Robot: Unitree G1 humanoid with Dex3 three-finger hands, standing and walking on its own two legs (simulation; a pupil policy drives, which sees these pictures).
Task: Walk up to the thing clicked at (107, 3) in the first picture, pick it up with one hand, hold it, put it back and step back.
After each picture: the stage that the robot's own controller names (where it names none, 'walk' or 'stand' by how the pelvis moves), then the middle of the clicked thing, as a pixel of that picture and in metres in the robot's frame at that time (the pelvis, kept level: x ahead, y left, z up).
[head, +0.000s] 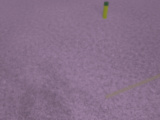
stand; (105, 10) +2.18 -0.37 -0.65
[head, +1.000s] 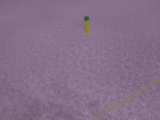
walk; (86, 25) +2.07 +0.05 -0.62
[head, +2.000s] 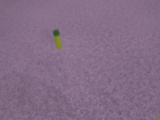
walk; (57, 40) +1.42 +0.35 -0.64
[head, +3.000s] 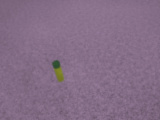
walk; (58, 71) +0.95 +0.30 -0.65
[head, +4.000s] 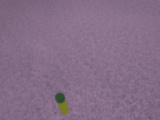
walk; (62, 104) +0.60 +0.23 -0.64
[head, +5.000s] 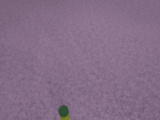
stand; (64, 117) +0.50 +0.17 -0.64
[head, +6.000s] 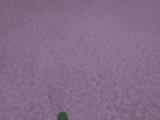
stand; out of the picture +0.47 +0.15 -0.65
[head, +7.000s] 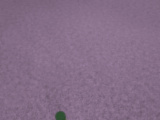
stand; out of the picture +0.47 +0.17 -0.65
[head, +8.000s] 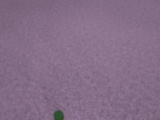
stand; out of the picture +0.49 +0.18 -0.66
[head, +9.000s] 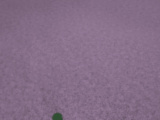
stand; out of the picture +0.47 +0.19 -0.66
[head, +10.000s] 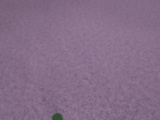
stand; out of the picture +0.47 +0.19 -0.66
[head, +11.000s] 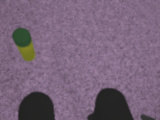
go down; (25, 47) +0.54 +0.22 -0.32
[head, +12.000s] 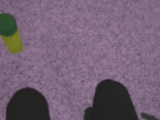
go down; (11, 37) +0.54 +0.24 -0.26
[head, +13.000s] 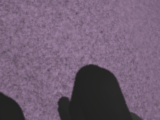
close in; out of the picture +0.52 +0.29 -0.17
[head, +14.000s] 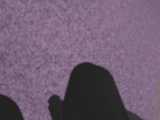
close; out of the picture +0.52 +0.30 -0.17
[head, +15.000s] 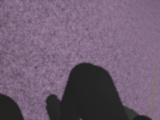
lift; out of the picture +0.47 +0.27 -0.17
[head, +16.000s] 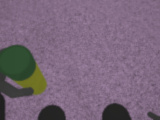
lift; (29, 75) +0.35 +0.17 +0.02
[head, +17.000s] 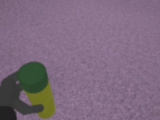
hold; (40, 94) +0.31 +0.15 +0.03
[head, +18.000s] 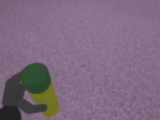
hold; (44, 94) +0.31 +0.14 +0.03
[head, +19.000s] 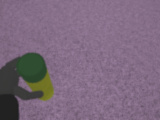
crouch; (39, 81) +0.36 +0.14 -0.01
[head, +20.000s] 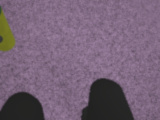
lower; out of the picture +0.51 +0.20 -0.04
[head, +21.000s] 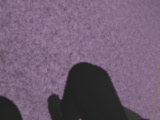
lower; out of the picture +0.48 +0.27 -0.17
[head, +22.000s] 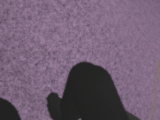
lower; out of the picture +0.48 +0.28 -0.18
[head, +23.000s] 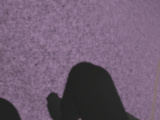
lower; out of the picture +0.48 +0.28 -0.18
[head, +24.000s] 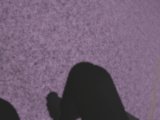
lower; out of the picture +0.48 +0.29 -0.18
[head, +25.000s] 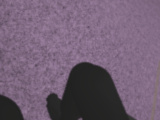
loosen; out of the picture +0.48 +0.26 -0.18
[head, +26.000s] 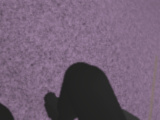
withdraw; out of the picture +0.49 +0.26 -0.18
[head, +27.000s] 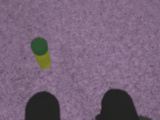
walk; (42, 55) +0.52 +0.18 -0.31
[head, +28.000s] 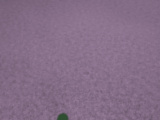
stand; out of the picture +0.45 +0.13 -0.59
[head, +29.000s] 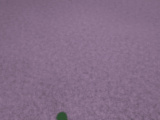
stand; out of the picture +0.46 +0.14 -0.60
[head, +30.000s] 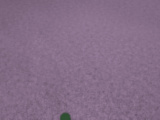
stand; out of the picture +0.45 +0.13 -0.63
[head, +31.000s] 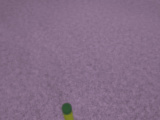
walk; (68, 114) +0.48 +0.13 -0.64
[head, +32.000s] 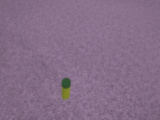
walk; (65, 89) +0.63 +0.08 -0.65
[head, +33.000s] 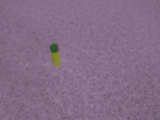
walk; (55, 55) +0.91 +0.24 -0.62
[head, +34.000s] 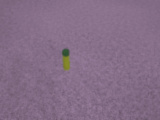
stand; (66, 60) +1.08 +0.16 -0.64
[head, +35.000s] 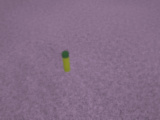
stand; (66, 61) +1.09 +0.17 -0.66
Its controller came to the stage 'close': yes
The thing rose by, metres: 0.68
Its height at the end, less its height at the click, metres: +0.00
